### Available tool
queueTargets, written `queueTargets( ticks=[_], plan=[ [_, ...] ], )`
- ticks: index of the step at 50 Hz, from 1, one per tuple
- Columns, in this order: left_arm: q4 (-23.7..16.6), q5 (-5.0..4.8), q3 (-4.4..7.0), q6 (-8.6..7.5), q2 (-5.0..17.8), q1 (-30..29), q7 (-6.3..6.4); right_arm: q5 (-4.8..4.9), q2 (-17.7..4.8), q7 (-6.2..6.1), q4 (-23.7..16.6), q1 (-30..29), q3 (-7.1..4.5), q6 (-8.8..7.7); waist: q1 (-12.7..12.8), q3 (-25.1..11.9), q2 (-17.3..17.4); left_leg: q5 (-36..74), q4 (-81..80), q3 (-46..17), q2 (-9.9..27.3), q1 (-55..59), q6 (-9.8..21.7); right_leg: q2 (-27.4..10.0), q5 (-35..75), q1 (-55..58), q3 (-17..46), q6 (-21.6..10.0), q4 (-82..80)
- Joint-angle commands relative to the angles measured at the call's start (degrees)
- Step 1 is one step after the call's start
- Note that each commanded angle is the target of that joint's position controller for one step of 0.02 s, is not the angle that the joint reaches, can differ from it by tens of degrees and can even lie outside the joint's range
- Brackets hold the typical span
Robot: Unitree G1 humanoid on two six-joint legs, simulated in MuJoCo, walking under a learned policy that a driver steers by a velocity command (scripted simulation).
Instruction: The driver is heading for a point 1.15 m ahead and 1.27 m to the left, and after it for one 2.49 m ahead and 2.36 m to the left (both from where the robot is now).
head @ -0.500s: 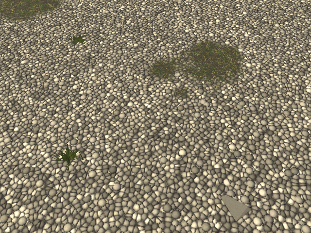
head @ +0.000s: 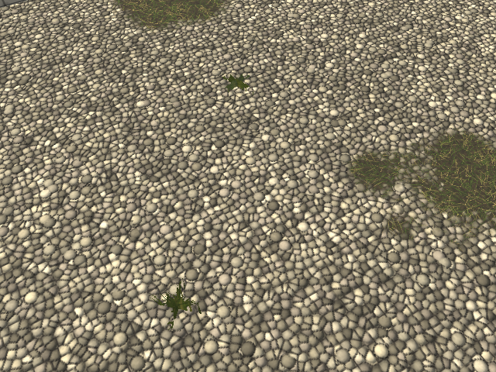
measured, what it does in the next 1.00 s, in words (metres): walks ahead, turning left: right foot, then left foot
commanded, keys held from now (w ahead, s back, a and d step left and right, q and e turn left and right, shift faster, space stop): w+q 1.00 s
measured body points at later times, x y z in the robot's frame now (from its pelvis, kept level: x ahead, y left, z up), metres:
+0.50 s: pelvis +0.28 -0.04 +0.01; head +0.30 -0.05 +0.46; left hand +0.34 +0.26 -0.08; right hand +0.46 -0.29 -0.10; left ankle +0.18 +0.07 -0.64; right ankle +0.34 -0.14 -0.73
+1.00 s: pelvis +0.50 +0.11 +0.00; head +0.53 +0.15 +0.45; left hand +0.43 +0.41 -0.11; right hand +0.79 -0.02 -0.08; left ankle +0.51 +0.20 -0.73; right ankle +0.51 -0.07 -0.63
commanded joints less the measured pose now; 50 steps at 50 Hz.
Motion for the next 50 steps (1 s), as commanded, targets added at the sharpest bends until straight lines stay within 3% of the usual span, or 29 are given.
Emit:
queueTargets(
  ticks=[1, 4, 8, 12, 14, 16, 17, 18, 19, 20, 21, 22, 23, 24, 26, 30, 34, 38, 41, 42, 43, 44, 45, 46, 47, 48, 49, 50],
  plan=[
    [-6.3, 1.12, 2.0, -1.45, 7.8, -2.0, 0.06, -0.73, -6.2, -0.76, -4.3, 1.9, -1.63, -0.82, 0.4, -6.9, 0.8, 12.9, -16.1, -24.6, 16.2, 17.5, 13.3, -4.6, 3.7, -15.8, 4.4, 0.7, -4.0],
    [-6.5, 1.7, 1.29, 0.17, 5.4, -2.4, 0.38, -0.2, -8.0, -1.62, -3.6, 2.1, -2.09, -0.96, 1.3, -4.7, 1.3, 18.3, -17.7, -19.0, 14.2, 10.0, 13.0, -4.3, 7.1, -13.9, 2.0, 3.7, -13.2],
    [-8.3, 1.49, 0.16, 0.11, 3.1, -11.2, 0.1, 0.4, -9.4, -2.75, -2.4, 4.5, -2.57, -0.14, -2.2, -3.6, 3.9, 11.4, -16.7, -14.3, 9.4, 5.5, 8.6, -0.9, 24.1, -8.6, 0.8, 5.1, -31.5],
    [-9.6, 0.36, 0.81, -0.7, 5.0, -15.5, -0.66, 0.82, -9.2, -2.94, -0.9, 7.9, -2.67, 0.64, -3.8, -4.0, 5.3, 4.0, -13.0, -19.9, 11.2, 9.3, 6.8, 1.1, 26.8, -5.6, 2.6, 4.3, -39.8],
    [-9.6, 0.17, 1.6, -1.24, 6.6, -14.7, -0.94, 0.73, -8.8, -3.1, -0.8, 7.9, -2.67, 0.9, -2.7, -4.1, 6.5, 2.4, -9.7, -23.7, 12.6, 12.5, 6.0, 1.1, 22.7, -4.2, 3.6, 2.8, -41.7],
    [-8.1, 0.11, 2.66, -1.82, 7.9, -8.9, -0.76, 0.5, -7.7, -3.08, -1.3, 6.4, -2.42, 1.15, 0.8, -5.4, 7.7, 4.0, -4.6, -24.8, 11.6, 12.4, 4.3, 1.0, 20.2, 3.5, 2.5, 0.3, -44.7],
    [-7.3, 0.85, 3.53, -2.14, 9.7, -3.1, -0.36, 0.18, -5.0, -2.89, -1.9, 6.3, -1.49, 0.97, 3.7, -10.1, 6.1, 4.2, 4.2, -22.2, 8.7, 9.6, 2.4, -2.8, 18.9, 13.8, 5.1, -2.2, -44.7],
    [-6.6, 1.31, 4.28, -2.0, 12.9, 5.3, 0.13, -0.99, -1.2, -2.86, -2.8, 8.4, -0.13, 0.85, 5.8, -18.3, -2.7, -10.5, 21.0, -15.8, 3.8, 1.9, -0.2, -13.5, 15.3, 28.4, 16.5, -5.6, -44.6],
    [-4.2, 1.49, 5.11, -1.17, 16.2, 8.3, -0.42, 1.43, -1.0, -2.86, -4.8, 14.8, 0.25, 0.39, 2.1, -21.2, -22.5, -25.9, 37.3, -10.5, -0.2, -18.1, -2.7, -24.0, -2.5, 39.7, 44.8, -14.7, -51.6],
    [-5.8, 0.51, 3.88, -0.99, 10.2, 5.3, -0.63, 1.85, -7.2, -3.12, -2.7, 13.4, -0.93, 0.52, 3.6, -14.9, -12.4, -21.7, 43.3, -12.1, 4.2, -23.2, -3.8, -22.6, -12.6, 35.2, 43.9, -13.2, -54.3],
    [-6.2, 0.46, 3.05, -0.55, 7.3, 3.3, -0.29, 1.2, -9.3, -3.0, -3.4, 7.4, -1.62, 0.88, 4.8, -9.0, -7.5, -16.4, 44.5, -10.3, 5.9, -24.0, -4.1, -20.0, -8.5, 29.3, 33.3, -10.6, -54.0],
    [-6.3, 1.0, 2.55, -0.29, 6.4, 1.0, -0.24, 0.57, -8.3, -2.99, -3.8, 5.0, -1.6, 1.15, 3.9, -6.0, -3.7, -12.6, 43.1, -9.2, 7.7, -21.8, -4.5, -17.4, 0.2, 23.2, 26.0, -9.5, -54.8],
    [-5.7, 1.18, 2.21, -0.15, 5.3, -0.4, -0.09, 0.09, -7.7, -2.79, -4.5, 3.3, -1.77, 1.17, 3.1, -3.8, -3.9, -10.1, 40.5, -9.2, 9.3, -20.9, -4.7, -15.5, 6.2, 19.4, 21.0, -9.4, -55.8],
    [-5.4, 1.49, 1.97, -0.21, 4.8, -0.8, 0.11, 0.42, -6.5, -2.38, -4.7, 3.7, -1.69, 1.35, 2.1, -3.0, -5.1, -8.6, 39.1, -8.6, 10.6, -18.4, -4.6, -13.9, 9.5, 16.4, 16.6, -8.9, -57.2],
    [-4.3, 1.05, 2.16, -0.61, 4.9, -0.7, 0.18, 0.89, -4.4, -1.98, -5.1, 3.7, -1.25, 1.84, 1.7, -2.5, -6.5, -7.6, 36.5, -7.1, 11.5, -17.7, -5.1, -13.3, 14.3, 14.6, 11.3, -9.7, -59.3],
    [-2.1, 1.02, 3.07, -0.65, 7.6, 0.2, 0.3, 0.43, -2.9, -1.72, -6.6, -0.1, -0.65, 2.09, 2.1, -2.0, -3.9, -0.7, 27.9, -6.4, 12.2, -20.7, -6.3, -14.2, 23.4, 16.5, 3.9, -10.8, -61.2],
    [-0.6, 0.65, 3.24, 0.08, 9.0, 0.9, 0.53, 0.5, -1.7, -0.39, -7.7, -6.1, -0.01, 1.33, 4.2, -0.5, -3.3, 9.8, 15.0, -3.0, 11.4, -17.5, -5.5, -12.7, 27.0, 17.7, -4.3, -8.9, -61.3],
    [1.3, -0.36, 3.74, 1.15, 10.8, 3.6, 0.52, 0.79, -1.7, 0.99, -9.9, -11.5, 0.1, 1.24, 5.3, 1.5, -3.3, 8.5, 7.4, 0.1, 10.2, -16.0, -3.2, -14.5, 30.8, 22.7, -7.9, -7.5, -59.8],
    [1.6, -1.18, 4.55, 2.18, 13.4, 3.3, 0.91, 0.26, -4.4, 1.31, -10.3, -8.6, -1.32, 1.69, 1.8, -1.8, -5.4, 0.1, 5.3, 4.3, 5.7, -7.8, 0.2, -14.9, 55.6, 26.2, -11.3, -5.8, -50.1],
    [1.4, -1.39, 4.74, 2.62, 14.0, 2.9, 1.14, 0.19, -6.4, 1.14, -9.0, -2.8, -2.48, 1.95, -1.8, -5.2, -5.4, -0.9, 3.9, 5.6, 3.2, -0.1, 1.9, -14.2, 62.7, 25.4, -12.6, -5.0, -41.4],
    [1.1, -1.4, 4.3, 2.76, 13.0, 2.5, 1.39, 0.41, -9.3, 0.42, -6.4, 7.1, -4.31, 2.28, -7.1, -10.2, -3.7, 2.8, 0.6, 5.1, 1.3, 14.5, 4.3, -12.2, 60.5, 19.0, -14.0, -3.2, -28.9],
    [0.0, 1.0, 2.63, 2.41, 8.4, 4.7, 1.31, 0.9, -13.9, -0.89, -4.7, 14.3, -5.69, 2.95, -8.3, -15.2, 6.1, 4.3, 0.6, -10.2, 11.1, 32.1, 8.0, -8.9, 29.4, 2.6, -13.8, -0.7, -10.3],
    [-4.0, 1.5, 0.7, 0.7, 3.6, 6.9, 0.67, 0.98, -18.2, -0.75, -6.9, 10.3, -5.61, 2.08, -2.2, -22.6, 17.6, -10.2, -9.7, -46.0, 24.3, 45.6, 20.0, 3.7, -10.6, -19.3, -5.0, 2.0, 8.6],
    [-4.4, -0.44, 1.96, -1.19, 9.7, 0.9, -0.19, 0.53, -12.8, -0.23, -7.3, 11.3, -4.19, 1.16, -6.8, -23.5, 8.8, -14.5, -14.3, -46.6, 24.4, 45.0, 17.8, 0.6, -7.7, -25.1, 4.6, 1.0, 11.4],
    [-5.9, -1.92, 1.94, -2.07, 10.1, -2.8, -0.59, 0.1, -10.4, -0.22, -6.5, 9.8, -3.37, 0.4, -6.1, -15.4, 7.0, -11.2, -14.3, -38.1, 22.4, 38.4, 15.3, -1.5, -2.9, -27.3, 3.6, -0.1, 8.7],
    [-5.5, -0.95, 1.63, -2.37, 8.9, -3.0, -0.21, 0.14, -9.2, -0.18, -6.4, 6.5, -2.9, -0.05, -3.1, -10.2, 1.0, -3.7, -14.3, -31.4, 19.7, 29.2, 13.3, -4.0, 1.4, -24.3, 3.5, -0.1, 3.0],
    [-5.0, 0.56, 1.96, -2.15, 9.2, -2.8, 0.18, -0.1, -7.6, -0.35, -6.8, 3.2, -2.43, -0.23, -1.1, -8.3, 0.8, 2.9, -14.7, -26.8, 17.6, 22.9, 12.1, -5.6, 3.8, -20.4, 3.6, 0.4, -2.1],
    [-4.7, 1.03, 2.11, -1.49, 9.2, -1.6, 0.13, -0.75, -7.2, -0.62, -7.5, 1.4, -2.06, -0.25, 0.7, -7.0, 1.9, 7.1, -16.1, -24.8, 16.4, 18.2, 12.1, -6.2, 5.5, -17.2, 3.8, 0.8, -3.6]
  ],
)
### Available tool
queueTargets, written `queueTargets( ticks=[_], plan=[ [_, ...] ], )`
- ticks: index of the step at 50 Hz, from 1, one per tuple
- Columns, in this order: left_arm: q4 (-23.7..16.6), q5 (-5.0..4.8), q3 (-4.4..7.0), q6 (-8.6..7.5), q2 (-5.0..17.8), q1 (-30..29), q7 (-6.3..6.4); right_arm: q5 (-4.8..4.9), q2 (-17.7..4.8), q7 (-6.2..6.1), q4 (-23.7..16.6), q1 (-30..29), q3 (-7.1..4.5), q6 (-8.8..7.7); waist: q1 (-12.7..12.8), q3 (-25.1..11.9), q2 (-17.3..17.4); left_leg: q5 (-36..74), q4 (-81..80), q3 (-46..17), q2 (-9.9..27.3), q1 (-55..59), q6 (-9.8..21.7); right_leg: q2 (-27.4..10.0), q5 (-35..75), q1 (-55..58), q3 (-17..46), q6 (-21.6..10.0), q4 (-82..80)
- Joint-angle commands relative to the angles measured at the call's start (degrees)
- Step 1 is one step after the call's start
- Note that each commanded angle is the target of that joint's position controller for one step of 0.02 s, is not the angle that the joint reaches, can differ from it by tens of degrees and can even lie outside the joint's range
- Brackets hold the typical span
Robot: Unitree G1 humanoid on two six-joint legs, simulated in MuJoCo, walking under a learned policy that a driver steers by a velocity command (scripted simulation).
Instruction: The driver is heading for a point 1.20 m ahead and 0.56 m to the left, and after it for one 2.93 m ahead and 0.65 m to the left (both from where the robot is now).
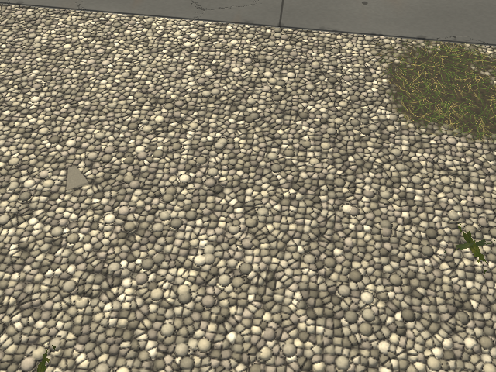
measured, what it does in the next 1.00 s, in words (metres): walks ahead, turning left: right foot, then left foot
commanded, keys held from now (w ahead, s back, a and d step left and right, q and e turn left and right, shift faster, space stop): w+q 0.26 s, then w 0.50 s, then w+q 0.24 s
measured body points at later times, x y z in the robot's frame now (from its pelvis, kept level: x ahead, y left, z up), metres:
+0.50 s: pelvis +0.29 -0.04 +0.01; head +0.31 -0.04 +0.46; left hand +0.35 +0.25 -0.09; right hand +0.44 -0.29 -0.11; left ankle +0.18 +0.07 -0.64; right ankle +0.35 -0.13 -0.73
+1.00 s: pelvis +0.53 +0.09 +0.01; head +0.55 +0.11 +0.46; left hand +0.52 +0.38 -0.11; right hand +0.74 -0.13 -0.08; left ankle +0.54 +0.17 -0.73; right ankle +0.51 -0.08 -0.65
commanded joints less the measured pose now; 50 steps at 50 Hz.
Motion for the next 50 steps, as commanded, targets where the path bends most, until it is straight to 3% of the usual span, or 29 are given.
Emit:
queueTargets(
  ticks=[1, 3, 5, 9, 11, 14, 16, 17, 18, 19, 20, 21, 22, 23, 24, 26, 29, 32, 35, 38, 40, 42, 43, 44, 45, 46, 47, 48, 50],
  plan=[
    [-4.8, 1.2, 1.87, -0.78, 7.4, 0.3, 0.16, -0.81, -7.4, -0.76, -3.9, 0.6, -2.08, -1.49, 0.5, -7.4, 3.5, 10.1, -16.5, -23.5, 15.6, 14.5, 12.3, -3.5, 4.3, -13.1, 3.5, 1.0, -4.0],
    [-4.7, 1.66, 1.51, 0.16, 5.9, -0.3, 0.21, -0.42, -7.7, -1.4, -2.9, 1.2, -2.13, -1.71, 0.7, -6.4, 2.8, 14.2, -17.2, -19.4, 14.1, 10.1, 12.2, -2.9, 6.6, -11.9, 2.2, 2.8, -9.1],
    [-6.0, 1.79, 0.89, 0.49, 4.2, -4.8, 0.28, -0.18, -8.8, -2.18, -1.8, 2.8, -2.44, -1.58, -0.6, -4.8, 2.7, 13.8, -17.4, -16.8, 12.2, 8.1, 11.0, -1.8, 13.5, -12.5, 1.6, 4.0, -17.0],
    [-7.9, 1.06, 0.02, 0.04, 2.5, -13.3, -0.47, 0.35, -9.6, -2.87, 0.3, 6.1, -2.7, -0.97, -4.0, -3.6, 4.5, 5.5, -16.5, -15.4, 9.6, 5.5, 7.5, 1.9, 26.6, -6.5, 1.3, 4.1, -33.1],
    [-8.8, 0.46, 0.3, -0.35, 3.5, -15.4, -0.86, 0.66, -9.7, -2.89, 1.5, 7.9, -2.79, -0.79, -4.7, -3.3, 5.1, 2.7, -14.9, -18.1, 10.7, 7.0, 7.0, 2.7, 27.4, -5.0, 2.3, 3.5, -36.4],
    [-8.9, 0.24, 1.2, -0.94, 5.5, -14.5, -1.38, 0.69, -8.6, -3.12, 2.5, 8.6, -2.58, -0.36, -3.8, -3.7, 6.8, 1.4, -9.9, -22.7, 12.8, 12.5, 6.0, 2.8, 22.5, -3.7, 3.6, 1.8, -39.8],
    [-7.5, 0.4, 1.86, -1.41, 6.1, -9.7, -1.38, 0.39, -7.6, -3.1, 3.0, 8.3, -2.32, 0.0, -1.4, -4.6, 8.3, 5.3, -5.9, -23.3, 12.7, 13.9, 4.7, 3.0, 19.4, 2.3, 1.7, -0.6, -41.9],
    [-6.4, 0.97, 2.65, -1.69, 7.4, -4.7, -1.07, 0.11, -5.6, -2.92, 3.1, 8.7, -1.6, -0.05, 0.9, -7.9, 7.7, 9.7, 0.4, -21.3, 10.0, 13.1, 3.1, 2.2, 19.0, 10.5, 1.7, -2.6, -43.0],
    [-5.8, 1.81, 3.32, -1.87, 10.0, 3.2, -0.74, -0.68, -2.7, -2.78, 2.4, 9.4, -0.38, -0.15, 4.0, -15.6, 2.1, 3.1, 15.5, -17.2, 6.7, 7.2, 0.9, -6.5, 17.8, 24.2, 10.4, -6.4, -41.8],
    [-2.8, 1.87, 4.83, -1.03, 14.8, 9.5, -1.07, 1.19, 0.1, -2.75, 2.1, 17.9, 0.49, -0.69, 1.3, -21.9, -17.3, -20.7, 34.6, -9.7, -1.9, -13.2, -3.8, -17.9, 4.4, 42.0, 37.1, -16.6, -47.4],
    [-2.8, -0.1, 3.77, -0.87, 9.7, 9.7, -1.61, 1.56, -5.2, -3.03, 3.1, 16.5, -0.23, -0.92, 3.0, -18.4, -12.5, -23.7, 42.0, -12.1, 1.3, -21.3, -4.3, -18.9, -10.5, 41.1, 45.0, -16.3, -52.0],
    [-3.3, -0.19, 2.85, -0.63, 6.5, 7.0, -1.41, 1.37, -8.1, -3.01, 2.4, 9.4, -1.05, -0.92, 4.4, -11.0, -6.9, -18.5, 43.7, -11.8, 3.3, -23.5, -4.2, -16.6, -10.2, 34.7, 37.0, -13.9, -52.9],
    [-3.8, 0.63, 2.33, -0.25, 5.6, 3.9, -1.27, 0.63, -7.8, -3.15, 1.4, 5.1, -0.92, -0.93, 3.5, -7.4, -3.1, -14.8, 42.6, -9.3, 5.2, -22.2, -4.2, -14.3, -4.0, 28.3, 30.1, -12.5, -53.4],
    [-3.5, 0.99, 1.93, 0.0, 4.7, 2.4, -1.15, -0.23, -7.0, -2.97, 0.5, 2.4, -0.88, -1.28, 2.7, -4.1, -2.2, -12.2, 39.5, -8.6, 6.7, -21.7, -4.2, -12.5, 2.0, 23.0, 25.7, -12.9, -54.6],
    [-3.3, 1.44, 1.5, -0.09, 3.8, 1.6, -0.91, -0.27, -6.0, -2.62, 0.3, 2.6, -0.83, -1.48, 1.2, -3.7, -3.9, -10.1, 36.7, -8.1, 8.5, -18.8, -4.1, -10.8, 7.0, 19.8, 22.1, -12.4, -55.6],
    [-2.6, 0.92, 1.23, -0.25, 3.1, 1.9, -0.8, -0.04, -3.9, -2.19, 0.9, 3.7, -0.4, -1.48, 0.1, -4.3, -5.6, -9.4, 32.0, -6.0, 9.5, -16.2, -4.4, -8.8, 13.1, 17.8, 17.2, -12.5, -57.3],
    [-1.3, 0.1, 1.91, -0.26, 5.9, 3.5, -0.53, -0.66, -1.8, -1.95, -0.5, -0.7, 0.66, -1.61, 1.0, -3.2, -4.4, -5.1, 22.2, -3.9, 10.5, -16.7, -5.6, -9.2, 19.5, 16.6, 12.7, -13.8, -59.8],
    [-0.2, -0.27, 2.17, 0.3, 7.4, 4.8, -0.34, -0.47, -0.8, -1.36, -1.2, -5.8, 1.31, -2.15, 2.6, -2.7, -3.9, 4.4, 11.3, -2.4, 9.9, -13.6, -5.9, -7.7, 21.6, 15.7, 7.7, -12.5, -60.6],
    [1.5, -0.71, 2.15, 0.84, 8.0, 7.9, -0.32, 0.1, -1.2, -0.75, -2.1, -10.5, 1.3, -2.47, 4.2, -1.9, -3.9, 9.9, 4.6, -1.2, 8.4, -10.0, -6.0, -7.8, 22.4, 16.2, 5.5, -11.5, -60.0],
    [3.0, -1.03, 2.27, 1.68, 8.7, 9.8, -0.19, 0.4, -2.2, -0.07, -3.4, -13.6, 1.0, -2.72, 4.1, -0.9, -4.2, 7.8, 0.8, -1.4, 7.7, -9.4, -4.4, -10.2, 23.5, 20.2, 6.1, -10.4, -58.2],
    [3.3, -0.94, 2.7, 2.27, 9.9, 9.0, 0.15, 0.33, -3.5, 0.23, -3.0, -11.6, 0.49, -2.69, 2.1, -2.2, -4.7, 5.0, -1.0, -0.2, 6.7, -5.9, -2.6, -11.1, 30.4, 23.3, 4.4, -9.1, -55.0],
    [3.2, -0.67, 2.32, 2.67, 8.9, 8.5, 0.61, -0.17, -7.0, -0.23, 0.6, -0.1, -1.56, -2.27, -4.0, -9.6, -2.9, 4.9, -3.3, 2.0, 4.1, 11.4, 0.6, -7.3, 45.0, 21.1, -1.2, -6.3, -40.0],
    [1.4, 0.99, 1.2, 2.5, 6.6, 8.2, 1.05, -0.32, -11.0, -0.78, 2.3, 9.6, -2.85, -1.83, -7.7, -16.9, 3.1, 6.2, -1.8, -9.6, 12.7, 27.2, 4.1, -4.8, 33.0, 10.3, -4.5, -3.8, -23.2],
    [-0.6, 1.65, -0.86, 1.22, 0.3, 13.6, 0.61, -0.03, -16.4, -0.59, 3.1, 11.8, -3.82, -1.62, -4.2, -22.0, 18.3, -5.2, -8.2, -37.4, 24.1, 43.5, 14.0, 5.6, -3.9, -12.8, -4.4, -0.1, -4.0],
    [-0.1, 0.32, 0.25, -0.19, 5.6, 10.5, 0.11, 0.7, -10.7, -0.44, 3.0, 12.6, -2.51, -1.59, -6.5, -21.8, 13.1, -14.6, -13.0, -43.4, 24.3, 43.7, 14.2, 3.8, -10.0, -20.6, 3.1, -0.5, 3.0],
    [-1.8, -1.15, 0.96, -1.2, 8.0, 5.4, -0.35, 0.22, -8.9, -0.49, 2.4, 8.9, -1.79, -1.9, -6.2, -13.5, 10.3, -11.5, -14.0, -35.9, 22.3, 37.2, 12.1, 1.3, -4.9, -24.1, 3.1, -1.4, 3.4],
    [-2.4, -0.82, 0.72, -1.67, 7.2, 2.6, -0.24, -0.3, -8.1, -0.52, 1.9, 5.9, -1.57, -2.03, -4.8, -10.1, 5.3, -5.1, -14.4, -30.1, 19.8, 30.4, 10.9, -0.7, -0.2, -22.2, 2.7, -1.5, 0.9],
    [-2.6, 0.46, 0.88, -1.77, 6.9, 1.5, -0.05, -0.56, -7.1, -0.47, 1.6, 3.6, -1.28, -1.99, -3.2, -7.3, 3.1, 1.2, -15.5, -26.3, 17.9, 24.2, 10.2, -1.8, 2.5, -19.8, 2.5, -0.9, -3.3],
    [-3.0, 1.34, 1.04, -1.02, 6.0, 2.1, -0.11, -1.01, -5.9, -0.67, 1.1, 1.4, -0.93, -2.03, -0.3, -6.7, 4.8, 7.8, -17.8, -23.0, 15.7, 17.5, 10.2, -2.7, 5.1, -14.2, 2.8, 0.2, -8.0]
  ],
)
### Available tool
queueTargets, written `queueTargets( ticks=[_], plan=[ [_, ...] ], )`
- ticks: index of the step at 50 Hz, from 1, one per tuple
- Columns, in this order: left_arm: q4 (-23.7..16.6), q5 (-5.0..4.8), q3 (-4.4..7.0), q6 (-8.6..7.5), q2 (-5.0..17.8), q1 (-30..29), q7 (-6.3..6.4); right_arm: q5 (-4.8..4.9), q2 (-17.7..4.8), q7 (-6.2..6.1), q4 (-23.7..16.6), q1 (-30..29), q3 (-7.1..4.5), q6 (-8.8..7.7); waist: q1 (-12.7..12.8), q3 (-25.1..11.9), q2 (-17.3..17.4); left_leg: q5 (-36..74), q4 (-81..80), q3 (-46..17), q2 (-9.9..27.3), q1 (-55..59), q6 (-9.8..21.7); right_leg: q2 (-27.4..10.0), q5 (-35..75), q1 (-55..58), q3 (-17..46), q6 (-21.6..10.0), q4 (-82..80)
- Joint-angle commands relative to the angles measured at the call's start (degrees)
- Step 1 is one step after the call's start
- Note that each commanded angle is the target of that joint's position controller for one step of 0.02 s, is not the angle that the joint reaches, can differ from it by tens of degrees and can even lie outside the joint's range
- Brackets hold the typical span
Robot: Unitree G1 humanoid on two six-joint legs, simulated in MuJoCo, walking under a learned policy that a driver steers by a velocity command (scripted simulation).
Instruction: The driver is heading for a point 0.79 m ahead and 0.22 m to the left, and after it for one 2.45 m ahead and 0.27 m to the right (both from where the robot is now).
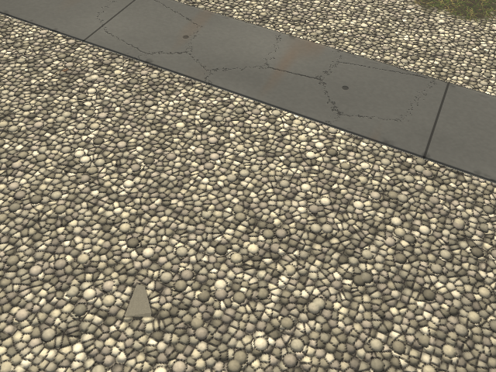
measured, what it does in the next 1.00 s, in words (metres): walks ahead, turning left: right foot, then left foot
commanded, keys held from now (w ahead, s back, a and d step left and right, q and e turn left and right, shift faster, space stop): w+q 0.92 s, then w+e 0.08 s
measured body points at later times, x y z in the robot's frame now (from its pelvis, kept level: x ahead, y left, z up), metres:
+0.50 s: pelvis +0.27 -0.03 +0.00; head +0.29 -0.03 +0.45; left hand +0.33 +0.27 -0.10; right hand +0.43 -0.29 -0.12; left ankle +0.19 +0.09 -0.65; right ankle +0.32 -0.13 -0.74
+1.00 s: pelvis +0.49 +0.13 +0.00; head +0.52 +0.16 +0.44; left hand +0.44 +0.43 -0.12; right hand +0.75 -0.03 -0.09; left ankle +0.49 +0.21 -0.74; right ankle +0.54 -0.05 -0.65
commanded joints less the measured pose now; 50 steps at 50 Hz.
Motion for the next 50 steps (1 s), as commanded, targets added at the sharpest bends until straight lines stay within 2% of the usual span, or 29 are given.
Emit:
queueTargets(
  ticks=[1, 3, 7, 11, 14, 16, 17, 18, 19, 20, 21, 22, 23, 25, 27, 33, 37, 39, 40, 41, 42, 43, 44, 45, 46, 47, 48, 49, 50],
  plan=[
    [-4.9, 0.85, 1.59, -0.59, 5.3, -0.3, 0.07, -0.03, -7.1, -0.53, -3.5, 0.6, -2.1, -0.82, 0.7, -3.9, 5.9, 9.1, -13.0, -20.3, 14.6, 11.5, 12.4, -3.3, 3.3, -11.9, 2.7, 1.4, -3.9],
    [-6.0, 0.96, 1.29, 0.16, 4.2, -3.2, 0.24, 0.39, -8.6, -1.2, -2.8, 1.6, -2.65, -0.94, 0.5, -2.2, 5.4, 9.6, -14.3, -17.8, 13.7, 7.8, 12.6, -2.6, 7.0, -11.8, 2.0, 2.8, -10.0],
    [-8.6, 0.8, 0.47, -0.04, 2.3, -12.7, -0.15, 0.8, -10.2, -2.29, -0.9, 5.3, -3.29, -0.57, -2.6, -0.1, 5.1, 6.5, -14.0, -14.3, 10.6, 3.3, 9.5, 0.2, 21.9, -7.1, 2.2, 3.5, -25.9],
    [-10.6, -0.14, 0.78, -0.62, 3.6, -18.1, -0.8, 1.5, -10.3, -2.65, 1.0, 9.3, -3.42, -0.03, -4.1, 0.0, 5.4, 2.6, -10.7, -17.7, 11.7, 5.3, 8.1, 2.1, 24.8, -2.9, 3.6, 2.8, -32.6],
    [-10.8, -0.26, 1.63, -1.12, 5.3, -17.2, -0.96, 1.34, -10.2, -2.94, 1.4, 9.7, -3.56, 0.76, -2.8, -0.5, 7.1, 3.4, -5.5, -21.9, 12.8, 9.7, 6.7, 2.5, 18.2, 0.2, 4.0, 1.1, -35.3],
    [-9.0, 0.06, 2.83, -1.47, 7.0, -9.5, -0.41, 1.09, -8.2, -2.8, 1.2, 8.9, -2.94, 1.22, 1.2, -4.2, 7.5, 7.5, 2.2, -21.1, 9.5, 8.3, 4.6, 2.0, 16.3, 12.3, 2.7, -1.6, -38.8],
    [-8.1, 0.9, 3.7, -1.62, 9.7, -1.2, 0.1, 0.41, -5.2, -2.57, 0.1, 8.2, -1.76, 1.07, 5.1, -11.7, 3.6, 3.2, 16.0, -17.3, 6.3, 2.3, 2.6, -5.9, 14.9, 26.4, 9.3, -5.1, -37.0],
    [-6.6, 1.26, 5.04, -0.67, 14.3, 5.2, 0.36, 1.51, -1.2, -2.57, -1.1, 15.4, -0.5, 0.46, 3.5, -20.4, -12.0, -19.2, 35.1, -8.6, -1.8, -17.0, -1.8, -19.3, 6.3, 46.7, 32.0, -14.2, -39.4],
    [-5.9, -0.24, 4.45, -0.15, 10.7, 6.0, -0.1, 2.18, -5.6, -2.73, -0.9, 16.2, -1.05, 0.14, 3.7, -19.2, -13.9, -25.5, 44.9, -8.7, 2.0, -26.0, -2.6, -22.6, -6.5, 46.4, 43.5, -15.6, -43.7],
    [-6.7, -0.36, 3.38, 0.07, 6.5, 3.3, 0.05, 2.22, -9.6, -2.75, -0.8, 10.7, -2.21, 0.4, 4.8, -11.1, -7.2, -20.4, 48.1, -9.0, 4.5, -28.4, -3.1, -19.8, -8.3, 39.3, 35.7, -13.0, -45.3],
    [-7.0, 0.14, 2.86, 0.37, 5.1, 0.2, 0.13, 1.66, -9.8, -2.83, -1.4, 7.0, -2.43, 0.78, 4.1, -6.3, -3.4, -16.1, 47.6, -7.0, 6.4, -27.1, -3.5, -17.3, -2.1, 32.3, 27.5, -11.1, -46.2],
    [-6.6, 0.46, 2.43, 0.53, 3.8, -1.9, 0.1, 1.09, -9.0, -2.72, -2.1, 4.8, -2.52, 0.93, 3.0, -2.8, -2.8, -13.2, 45.2, -6.5, 7.8, -25.8, -3.7, -14.9, 3.9, 26.4, 22.0, -10.5, -47.8],
    [-6.2, 0.86, 2.1, 0.44, 2.8, -3.1, 0.16, 1.1, -7.9, -2.44, -2.4, 4.4, -2.63, 1.25, 1.7, -1.2, -4.0, -11.3, 43.3, -6.3, 9.3, -23.5, -3.6, -13.1, 7.9, 22.4, 17.3, -9.7, -49.4],
    [-5.4, 0.59, 2.36, -0.05, 3.0, -3.7, 0.11, 1.49, -5.1, -2.03, -2.9, 4.4, -2.14, 1.97, 0.7, -0.3, -5.2, -9.6, 40.7, -4.7, 10.4, -21.1, -3.8, -11.9, 12.5, 18.5, 11.4, -10.0, -52.2],
    [-4.4, 0.26, 3.0, -0.49, 4.5, -3.3, 0.11, 1.17, -3.9, -1.86, -4.2, 2.3, -1.8, 2.34, 0.6, 0.4, -3.9, -6.8, 36.8, -4.3, 11.0, -22.2, -4.3, -12.5, 16.9, 17.9, 7.5, -11.1, -54.0],
    [-2.4, -0.17, 3.89, 0.11, 7.6, -1.8, 0.48, 1.1, -2.8, 0.09, -6.7, -6.3, -0.99, 1.51, 3.1, 1.5, -1.7, 9.1, 18.9, -0.7, 10.2, -19.2, -3.5, -11.1, 24.0, 20.1, -4.6, -9.4, -54.9],
    [-0.6, -1.3, 4.57, 1.24, 9.7, 1.2, 0.58, 1.27, -3.5, 1.27, -9.4, -11.8, -1.11, 1.71, 4.0, 3.3, -1.5, 6.8, 12.3, 1.7, 9.1, -18.5, -1.4, -13.1, 26.7, 25.9, -7.9, -7.7, -53.1],
    [-0.4, -1.84, 5.07, 2.0, 11.3, 1.3, 0.77, 0.91, -5.0, 1.53, -10.1, -11.1, -1.89, 1.97, 2.3, 1.8, -2.5, 1.1, 10.8, 4.4, 6.5, -14.5, 0.6, -13.5, 41.1, 28.6, -10.0, -6.6, -47.6],
    [-0.5, -2.1, 5.35, 2.42, 12.2, 1.3, 0.97, 0.69, -6.5, 1.47, -9.7, -8.3, -2.67, 2.22, 0.3, -0.6, -3.4, -1.8, 10.5, 6.1, 4.3, -9.6, 1.9, -13.2, 50.8, 29.1, -11.3, -5.9, -41.8],
    [-0.7, -2.33, 5.3, 2.88, 12.3, 0.6, 1.18, 0.73, -8.6, 1.24, -7.9, -1.0, -4.02, 2.43, -4.2, -4.5, -2.7, -0.5, 7.8, 7.6, 1.7, 0.6, 3.7, -11.9, 56.1, 26.8, -13.2, -4.7, -31.6],
    [-1.0, -1.62, 4.52, 2.91, 10.5, 1.4, 1.49, 1.05, -12.2, 0.34, -4.9, 9.5, -6.05, 2.9, -9.0, -9.7, -0.1, 1.1, 6.2, 4.5, 1.3, 17.4, 6.1, -9.7, 49.4, 17.0, -14.0, -2.5, -17.1],
    [-4.3, 1.24, 2.03, 2.13, 3.4, 5.4, 0.99, 1.73, -19.3, -0.69, -4.4, 11.8, -7.39, 2.98, -5.1, -14.2, 15.2, -4.9, 4.2, -23.3, 16.6, 37.9, 14.7, -1.6, 4.0, -9.0, -13.5, 1.2, 5.0],
    [-5.4, 0.55, 1.29, 0.04, 3.7, 3.3, 0.41, 1.54, -17.7, -0.33, -6.8, 12.1, -6.29, 1.88, -5.9, -24.1, 13.8, -15.4, -5.8, -47.1, 23.6, 42.9, 20.7, 4.4, -15.5, -18.0, 0.5, 1.4, 15.0],
    [-7.0, -1.95, 2.57, -1.1, 8.3, -3.3, -0.17, 0.96, -13.4, 0.14, -6.0, 10.7, -4.85, 0.93, -7.7, -17.1, 8.2, -13.8, -8.2, -39.7, 22.0, 38.8, 16.9, 1.2, -10.3, -23.5, 3.5, 0.4, 16.0],
    [-7.7, -2.18, 2.24, -1.85, 7.7, -4.9, -0.21, 0.87, -12.0, 0.15, -5.7, 8.3, -4.35, 0.37, -5.8, -10.9, 6.7, -9.3, -8.3, -32.3, 19.8, 30.9, 14.9, -1.0, -5.2, -23.0, 2.9, -0.5, 11.6],
    [-6.2, -1.06, 2.2, -1.93, 7.2, -3.6, 0.16, 0.77, -9.6, -0.04, -5.7, 4.1, -3.56, 0.27, -3.0, -7.8, 3.1, -3.1, -8.3, -25.4, 17.9, 23.2, 12.9, -3.6, -1.2, -19.4, 2.5, -0.2, 6.8],
    [-5.1, -0.34, 2.41, -1.28, 7.2, -2.3, 0.29, 0.1, -7.2, -0.19, -6.3, 1.0, -2.62, 0.16, -1.0, -5.7, 3.6, 3.4, -9.7, -20.5, 16.0, 17.3, 11.5, -5.4, 1.9, -15.1, 2.3, 0.0, 3.5],
    [-4.6, -0.47, 2.42, -0.49, 7.0, -0.6, 0.02, -0.53, -7.0, -0.34, -6.5, -0.3, -2.4, -0.04, 0.4, -5.7, 6.4, 7.9, -10.9, -18.9, 15.9, 13.0, 11.9, -6.0, 3.4, -11.6, 2.2, 0.6, 2.7],
    [-3.8, -0.4, 2.32, 0.21, 6.3, 0.6, -0.1, -0.48, -6.7, -0.39, -6.0, -0.7, -2.3, -0.47, 0.8, -5.5, 6.2, 12.0, -11.9, -16.6, 15.5, 10.8, 12.2, -6.3, 4.1, -9.9, 1.6, 1.4, 1.7]
  ],
)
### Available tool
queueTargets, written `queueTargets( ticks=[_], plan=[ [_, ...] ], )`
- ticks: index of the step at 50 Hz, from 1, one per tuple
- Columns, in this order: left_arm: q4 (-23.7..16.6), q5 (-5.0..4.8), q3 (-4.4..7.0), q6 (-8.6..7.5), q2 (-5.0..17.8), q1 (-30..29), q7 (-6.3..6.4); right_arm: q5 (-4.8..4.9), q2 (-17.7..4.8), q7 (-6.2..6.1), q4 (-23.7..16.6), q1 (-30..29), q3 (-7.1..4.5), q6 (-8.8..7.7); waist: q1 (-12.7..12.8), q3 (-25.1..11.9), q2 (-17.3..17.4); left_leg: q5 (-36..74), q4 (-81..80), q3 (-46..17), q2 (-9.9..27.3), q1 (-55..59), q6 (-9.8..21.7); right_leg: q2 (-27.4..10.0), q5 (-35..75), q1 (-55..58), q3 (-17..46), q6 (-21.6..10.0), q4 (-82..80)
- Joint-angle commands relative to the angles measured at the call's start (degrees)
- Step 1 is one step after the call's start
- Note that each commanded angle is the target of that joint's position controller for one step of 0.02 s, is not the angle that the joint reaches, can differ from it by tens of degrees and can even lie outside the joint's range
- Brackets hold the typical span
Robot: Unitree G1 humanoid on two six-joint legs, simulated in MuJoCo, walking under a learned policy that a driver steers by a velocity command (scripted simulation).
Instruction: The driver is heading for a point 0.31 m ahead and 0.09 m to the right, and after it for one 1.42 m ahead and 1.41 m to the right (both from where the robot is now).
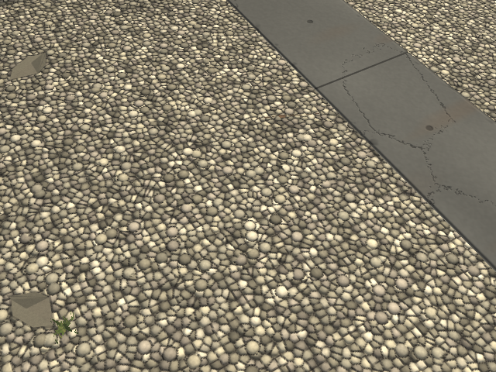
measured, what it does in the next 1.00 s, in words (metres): walks ahead, turning right: right foot, then left foot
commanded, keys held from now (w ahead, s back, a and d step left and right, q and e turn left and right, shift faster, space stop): w+e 0.14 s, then e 0.86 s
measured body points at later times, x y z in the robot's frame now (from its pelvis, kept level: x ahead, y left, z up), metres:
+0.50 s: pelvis +0.24 -0.05 -0.01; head +0.29 -0.07 +0.44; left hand +0.45 +0.19 -0.10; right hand +0.32 -0.35 -0.12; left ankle +0.18 +0.09 -0.64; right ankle +0.33 -0.14 -0.74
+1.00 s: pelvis +0.33 -0.01 +0.01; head +0.37 -0.01 +0.45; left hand +0.60 +0.18 -0.10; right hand +0.32 -0.32 -0.08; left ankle +0.40 +0.08 -0.74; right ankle +0.25 -0.13 -0.65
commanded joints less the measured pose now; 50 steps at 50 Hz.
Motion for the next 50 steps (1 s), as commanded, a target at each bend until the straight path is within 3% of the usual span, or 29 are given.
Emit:
queueTargets(
  ticks=[1, 4, 7, 9, 12, 15, 17, 18, 19, 20, 21, 22, 23, 25, 27, 30, 34, 37, 39, 40, 41, 42, 43, 44, 45, 46, 48, 50],
  plan=[
    [-1.4, 0.32, 1.48, 0.67, 5.5, 4.7, -0.11, -0.54, -6.6, -0.51, -2.9, -0.6, -1.57, -2.05, 1.0, -7.7, 5.9, 14.7, -15.0, -14.7, 15.6, 9.5, 11.2, -3.1, 5.3, -6.6, 0.8, 1.3, -2.6],
    [-2.4, 0.22, 0.95, 1.63, 3.8, -0.1, 0.07, -0.79, -7.4, -1.12, -0.4, 1.3, -1.61, -2.79, -0.5, -4.1, 4.5, 15.2, -17.7, -9.0, 14.8, 8.7, 9.8, -3.3, 14.4, -10.7, 0.9, 2.3, -10.2],
    [-2.9, -0.24, 0.58, 1.3, 2.7, -3.6, -0.52, -1.02, -7.5, -1.48, 1.2, 2.0, -1.35, -3.05, -2.2, -2.3, 4.7, 11.7, -19.2, -4.0, 13.6, 9.7, 7.2, -1.8, 25.4, -10.2, 0.7, 1.5, -20.3],
    [-3.8, -0.09, 0.17, 0.89, 1.8, -6.7, -1.1, -1.21, -7.8, -1.75, 2.5, 2.2, -1.24, -3.03, -3.3, -0.3, 4.1, 16.7, -18.9, -0.6, 13.5, 9.3, 6.1, 0.1, 29.5, -7.5, -0.5, 0.8, -26.8],
    [-5.3, 0.08, 0.14, 0.51, 1.7, -8.6, -2.34, -1.12, -8.3, -2.16, 4.7, 3.5, -1.33, -2.29, -4.2, -0.8, 4.1, 25.2, -15.1, 2.0, 15.0, 13.8, 5.0, 2.4, 30.0, -5.6, -1.3, -0.5, -31.9],
    [-6.4, 0.72, 1.09, 0.61, 4.0, -6.3, -3.63, -0.2, -9.6, -3.11, 5.1, 2.0, -1.89, -0.65, -2.1, -3.2, 5.8, 38.4, -6.2, 1.9, 16.6, 20.8, 3.3, 5.0, 19.7, -5.3, -3.2, -2.8, -33.7],
    [-4.4, 1.09, 2.85, 0.63, 7.1, 3.9, -3.51, 0.07, -9.7, -4.08, 4.4, 0.3, -1.93, 0.57, 3.1, -8.8, 5.2, 46.1, 9.2, 3.7, 14.2, 20.4, 0.5, 8.8, 19.8, 6.0, -5.4, -5.0, -37.5],
    [-4.2, 1.24, 3.9, 0.72, 10.8, 9.1, -2.66, -0.8, -8.8, -4.41, 3.4, 1.8, -1.4, 0.5, 5.1, -14.3, -0.2, 31.9, 24.5, 5.5, 10.4, 11.9, -2.8, 3.2, 39.2, 19.2, 2.7, -8.1, -38.2],
    [-5.7, 1.57, 4.3, 1.12, 15.4, 8.1, -1.95, -3.07, -2.5, -3.52, 2.2, 10.6, 0.4, -0.25, -1.1, -22.0, -14.5, -23.3, 46.4, 4.2, -0.5, -10.3, -7.5, -12.7, 62.7, 40.2, 25.7, -20.0, -33.4],
    [-7.0, 1.31, 3.52, 1.58, 11.7, 9.5, -1.68, -1.89, -6.0, -2.45, 3.1, 10.5, 0.45, -0.93, 2.4, -31.8, -9.8, -30.2, 56.2, -6.5, -2.0, -16.2, -8.4, -15.9, 54.0, 46.1, 37.2, -25.3, -38.2],
    [-8.4, 0.94, 3.2, 2.31, 9.6, 6.1, -1.32, 0.21, -9.0, -1.94, 2.0, 4.9, -0.35, -0.97, 4.0, -27.0, -4.7, -25.5, 56.5, -8.4, 1.6, -19.3, -7.5, -13.1, 43.4, 41.2, 30.9, -22.7, -40.3],
    [-8.7, 0.16, 2.74, 3.08, 7.7, 3.0, -0.8, 0.31, -8.8, -2.26, 0.8, 0.6, -0.3, -0.57, 3.3, -19.8, 0.1, -21.3, 52.8, -6.9, 3.7, -21.0, -7.2, -10.1, 34.4, 33.5, 26.1, -19.6, -42.3],
    [-9.3, -0.08, 2.29, 3.78, 6.7, 0.9, -0.28, -0.31, -8.5, -2.81, 0.5, -1.5, -0.37, 0.14, 2.2, -14.2, 2.7, -18.7, 48.8, -6.3, 5.2, -20.4, -7.4, -8.7, 29.7, 24.8, 23.5, -18.0, -44.7],
    [-10.1, 0.89, 2.35, 4.56, 6.9, -1.2, 0.14, -0.65, -7.7, -3.29, 0.1, -0.6, -0.52, 1.47, -0.9, -9.8, -0.7, -16.5, 39.8, -5.7, 5.8, -14.0, -7.5, -5.0, 24.4, 13.4, 20.7, -16.4, -48.0],
    [-10.6, 1.27, 2.9, 4.9, 7.9, -1.9, 0.48, -0.92, -5.6, -3.75, 1.1, 1.2, 0.01, 1.55, -1.6, -9.9, -2.9, -16.0, 31.5, -4.2, 4.8, -10.6, -8.7, -3.1, 29.7, 9.8, 17.8, -16.0, -47.8],
    [-10.9, 0.51, 3.71, 5.84, 9.5, -1.7, 1.51, -0.98, -5.5, -4.05, 1.6, 0.6, 0.02, 1.76, -1.1, -13.6, -3.4, -10.1, 25.2, -4.8, 4.1, -7.9, -10.1, -2.2, 26.9, 9.8, 17.8, -15.0, -46.6],
    [-11.6, 0.23, 3.79, 7.43, 9.2, -2.7, 2.16, -0.52, -5.4, -3.68, 0.7, -3.2, -0.21, 1.84, 0.2, -11.5, -5.9, -6.7, 18.0, -5.6, 3.2, -6.2, -10.0, -0.2, 9.2, 7.7, 20.9, -12.5, -47.4],
    [-11.7, 0.22, 3.84, 8.03, 8.8, -1.9, 2.17, -0.15, -5.9, -3.11, 0.2, -4.2, -0.62, 0.6, 0.8, -10.9, -7.8, -7.7, 10.5, -5.9, 2.5, -4.3, -8.9, -0.4, 9.4, 10.6, 24.9, -11.7, -45.4],
    [-12.0, -0.37, 3.65, 8.42, 8.1, -2.9, 2.25, 0.06, -6.2, -2.72, 1.1, -1.5, -1.17, -0.26, -1.2, -10.7, -8.0, -1.9, -1.4, -5.0, 2.8, 2.0, -7.3, 1.2, 11.6, 10.7, 25.8, -9.8, -42.1],
    [-12.0, -0.5, 3.17, 8.45, 6.4, -1.5, 2.26, -0.45, -8.6, -2.87, 1.3, -0.3, -1.96, -0.42, -1.1, -11.1, -5.4, 1.1, -6.0, -8.1, 7.9, 7.5, -5.4, 3.7, 6.9, 7.8, 23.9, -7.3, -38.1],
    [-12.3, -0.05, 2.38, 8.34, 3.4, 1.2, 2.0, -1.74, -13.3, -3.33, 0.2, -2.0, -2.93, 0.1, 1.6, -10.8, 7.7, 6.1, -8.9, -20.3, 20.5, 11.9, 0.6, 10.2, -7.1, 0.1, 14.8, -3.6, -26.6],
    [-13.8, -0.02, 3.24, 7.59, 6.2, 0.0, 1.8, -3.58, -13.7, -3.14, 0.7, -1.9, -3.27, 0.56, 1.3, -8.8, 19.1, 13.6, -10.7, -30.4, 27.2, 9.0, 8.7, 14.2, -16.7, -7.2, 6.6, -0.9, -13.8],
    [-12.4, 0.41, 4.47, 7.34, 10.0, 1.8, 1.7, -3.06, -10.4, -3.26, -0.7, -4.0, -2.39, 0.51, 1.3, -8.7, 13.6, 14.8, -9.5, -27.8, 27.2, 8.8, 9.9, 10.7, -14.3, -7.7, 7.6, 0.9, -4.6],
    [-10.8, -0.11, 4.99, 7.72, 10.5, 2.7, 1.73, -2.19, -7.9, -3.47, -1.1, -5.9, -1.8, 0.6, 1.7, -7.9, 9.8, 14.5, -8.1, -21.4, 23.4, 8.6, 7.4, 10.2, -10.9, -7.8, 7.0, 1.9, -1.0],
    [-9.6, -0.16, 4.85, 8.46, 9.1, 3.6, 2.12, -1.38, -7.0, -3.66, -1.5, -7.2, -1.55, 0.81, 2.0, -7.6, 8.2, 13.4, -7.1, -16.9, 20.3, 9.7, 5.3, 9.7, -8.2, -8.5, 6.1, 3.0, 1.8],
    [-9.6, -0.17, 4.49, 9.01, 7.8, 3.5, 2.14, -0.81, -6.5, -3.83, -1.5, -7.3, -1.3, 0.98, 1.3, -6.8, 8.5, 15.6, -6.8, -14.6, 19.7, 10.2, 5.3, 9.3, -6.2, -9.9, 5.7, 4.0, 4.3],
    [-10.8, -0.67, 3.71, 9.33, 5.6, 1.3, 1.84, -1.12, -6.7, -4.16, -1.0, -6.2, -1.29, 1.62, 0.2, -6.1, 9.8, 17.5, -7.4, -9.6, 17.8, 10.7, 5.7, 8.4, -3.8, -9.7, 2.4, 5.1, 2.0],
    [-12.4, -0.9, 3.21, 9.18, 4.5, -1.9, 1.64, -1.4, -7.5, -4.46, -0.5, -4.1, -1.71, 2.21, -1.9, -6.8, 11.5, 18.3, -7.4, -8.4, 18.7, 14.7, 6.8, 7.0, -3.1, -10.1, 1.1, 5.9, -3.5]
  ],
)
Velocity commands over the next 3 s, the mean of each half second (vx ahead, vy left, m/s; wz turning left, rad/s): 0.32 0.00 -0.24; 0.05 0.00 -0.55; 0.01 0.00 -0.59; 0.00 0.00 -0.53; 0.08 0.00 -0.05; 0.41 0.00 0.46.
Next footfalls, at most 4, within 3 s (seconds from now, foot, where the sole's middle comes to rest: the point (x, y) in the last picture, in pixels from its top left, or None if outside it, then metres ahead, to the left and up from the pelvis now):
0.36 right None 0.37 -0.15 -0.77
0.80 left None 0.43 0.07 -0.77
1.22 right None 0.27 -0.14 -0.77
1.70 left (252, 369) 0.45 -0.01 -0.77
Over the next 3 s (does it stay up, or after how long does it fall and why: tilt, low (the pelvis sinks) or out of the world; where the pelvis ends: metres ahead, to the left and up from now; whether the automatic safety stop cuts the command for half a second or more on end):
stays up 0.49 -0.22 0.01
